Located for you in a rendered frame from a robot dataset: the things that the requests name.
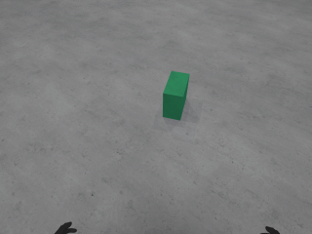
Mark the robot left hand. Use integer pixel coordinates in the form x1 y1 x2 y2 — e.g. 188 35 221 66
55 221 77 234

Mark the carton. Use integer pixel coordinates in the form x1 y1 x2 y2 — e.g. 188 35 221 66
163 71 190 121

